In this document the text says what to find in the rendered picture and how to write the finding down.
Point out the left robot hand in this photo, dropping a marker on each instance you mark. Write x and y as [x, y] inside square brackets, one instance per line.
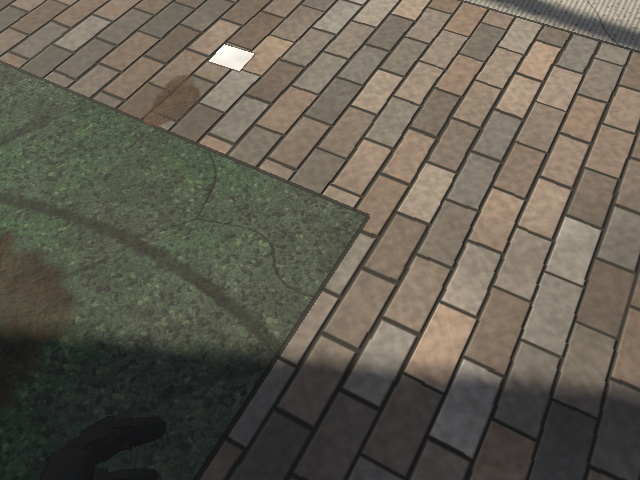
[99, 442]

